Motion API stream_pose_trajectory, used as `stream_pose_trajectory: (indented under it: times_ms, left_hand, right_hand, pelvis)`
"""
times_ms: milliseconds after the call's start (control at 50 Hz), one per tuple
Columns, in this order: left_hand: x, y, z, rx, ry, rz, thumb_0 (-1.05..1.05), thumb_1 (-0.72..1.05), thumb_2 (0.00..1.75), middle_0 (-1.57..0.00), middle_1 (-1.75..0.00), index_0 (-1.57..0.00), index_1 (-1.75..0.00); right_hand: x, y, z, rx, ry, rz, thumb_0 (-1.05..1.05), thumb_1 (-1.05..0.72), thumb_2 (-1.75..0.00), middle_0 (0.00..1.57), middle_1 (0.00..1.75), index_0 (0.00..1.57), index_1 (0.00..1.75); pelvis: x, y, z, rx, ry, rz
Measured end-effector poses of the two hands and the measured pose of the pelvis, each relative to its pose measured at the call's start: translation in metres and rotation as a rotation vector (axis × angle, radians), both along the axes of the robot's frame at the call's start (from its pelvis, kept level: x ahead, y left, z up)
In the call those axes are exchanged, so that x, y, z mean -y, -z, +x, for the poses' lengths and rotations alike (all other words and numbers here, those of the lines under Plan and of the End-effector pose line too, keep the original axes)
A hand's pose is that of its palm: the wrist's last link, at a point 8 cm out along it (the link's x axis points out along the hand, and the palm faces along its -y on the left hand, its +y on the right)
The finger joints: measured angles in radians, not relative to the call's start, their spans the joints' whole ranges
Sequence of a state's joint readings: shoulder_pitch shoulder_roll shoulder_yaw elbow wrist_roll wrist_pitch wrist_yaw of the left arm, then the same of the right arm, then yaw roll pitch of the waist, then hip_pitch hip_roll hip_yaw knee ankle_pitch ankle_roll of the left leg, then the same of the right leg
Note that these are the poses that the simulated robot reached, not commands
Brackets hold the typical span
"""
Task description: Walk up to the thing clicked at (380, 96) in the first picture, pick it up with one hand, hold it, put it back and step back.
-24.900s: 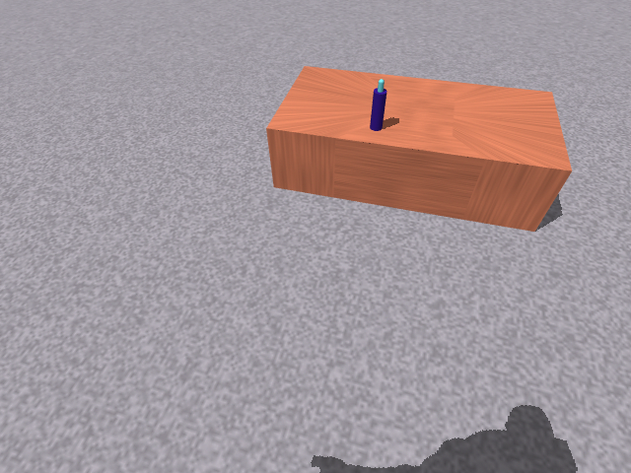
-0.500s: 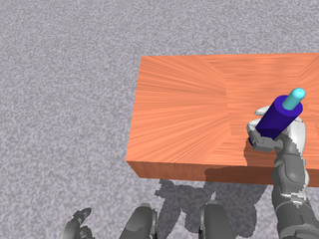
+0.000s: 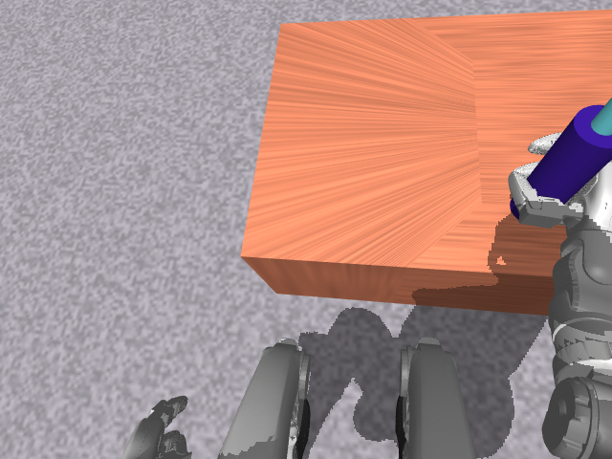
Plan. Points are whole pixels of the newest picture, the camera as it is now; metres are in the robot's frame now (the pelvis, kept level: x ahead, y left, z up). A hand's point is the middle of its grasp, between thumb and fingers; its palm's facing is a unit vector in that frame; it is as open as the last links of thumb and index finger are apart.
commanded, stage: crouch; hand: right
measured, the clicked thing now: (571, 161) +0.46 -0.25 +0.03
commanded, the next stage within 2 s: lower in 0.26 s
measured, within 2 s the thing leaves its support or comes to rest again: rests again in 1.22 s
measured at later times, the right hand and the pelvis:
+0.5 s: hand (522, 189) +0.48 -0.24 -0.07, palm faces +0.23 +0.97 +0.01, open 6.9 cm; pelvis -0.01 +0.00 -0.05, yaw +2 degrees
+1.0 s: hand (503, 205) +0.49 -0.24 -0.14, palm faces +0.22 +0.97 -0.01, open 6.9 cm; pelvis -0.02 +0.00 -0.12, yaw +3 degrees
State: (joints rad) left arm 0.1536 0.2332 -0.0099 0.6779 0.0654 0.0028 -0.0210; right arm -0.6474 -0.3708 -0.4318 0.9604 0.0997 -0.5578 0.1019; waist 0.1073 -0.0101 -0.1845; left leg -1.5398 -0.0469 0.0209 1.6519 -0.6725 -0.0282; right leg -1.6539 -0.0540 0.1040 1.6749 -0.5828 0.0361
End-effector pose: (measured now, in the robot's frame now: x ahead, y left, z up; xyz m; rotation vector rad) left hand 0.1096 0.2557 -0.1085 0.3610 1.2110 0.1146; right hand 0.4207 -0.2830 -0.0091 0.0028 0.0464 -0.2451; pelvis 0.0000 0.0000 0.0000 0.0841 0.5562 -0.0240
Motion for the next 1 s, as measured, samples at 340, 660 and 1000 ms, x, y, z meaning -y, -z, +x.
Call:
stream_pose_trajectory:
  times_ms: [340,660,1000]
  left_hand:
    - [-0.011,0.034,-0.016,-0.041,-0.017,0.028,0.00,0.90,0.91,-0.20,-0.30,-0.20,-0.31]
    - [-0.017,0.077,-0.032,-0.094,-0.018,0.045,0.00,0.90,0.90,-0.20,-0.30,-0.20,-0.30]
    - [-0.026,0.123,-0.053,-0.149,-0.043,0.055,0.00,0.91,0.90,-0.20,-0.30,-0.20,-0.30]
  right_hand:
    - [0.003,0.037,0.017,-0.006,-0.015,0.003,0.01,0.04,-1.15,0.92,1.10,0.92,1.09]
    - [0.006,0.088,0.026,-0.017,-0.021,0.000,0.01,0.04,-1.15,0.92,1.10,0.92,1.09]
    - [0.006,0.128,0.033,-0.020,-0.018,-0.007,0.01,0.04,-1.15,0.92,1.10,0.91,1.10]
  pelvis:
    - [0.000,0.037,-0.007,-0.036,-0.012,0.008]
    - [-0.001,0.081,-0.013,-0.062,-0.032,0.011]
    - [-0.005,0.125,-0.021,-0.062,-0.048,0.006]
